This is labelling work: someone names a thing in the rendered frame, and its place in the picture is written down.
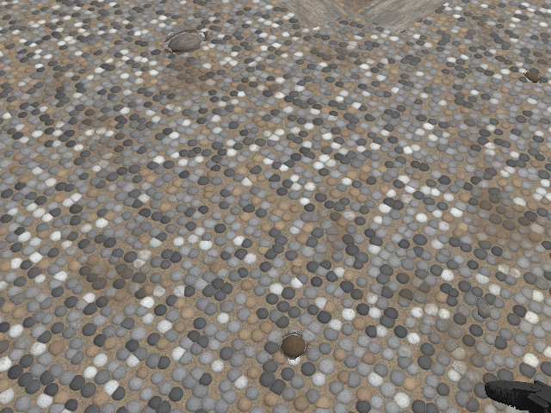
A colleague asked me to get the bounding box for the robot right hand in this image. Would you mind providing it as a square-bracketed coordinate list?
[485, 380, 551, 413]

